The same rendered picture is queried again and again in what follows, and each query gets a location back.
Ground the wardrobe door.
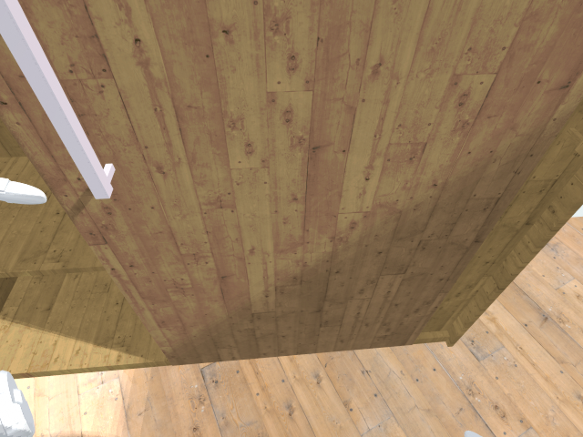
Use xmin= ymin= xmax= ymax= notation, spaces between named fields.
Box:
xmin=422 ymin=98 xmax=583 ymax=332
xmin=0 ymin=0 xmax=583 ymax=366

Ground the robot left upper arm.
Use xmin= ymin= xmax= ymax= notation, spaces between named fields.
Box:
xmin=0 ymin=370 xmax=35 ymax=437

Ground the left robot hand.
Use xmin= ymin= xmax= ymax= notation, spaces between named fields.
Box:
xmin=0 ymin=178 xmax=47 ymax=204

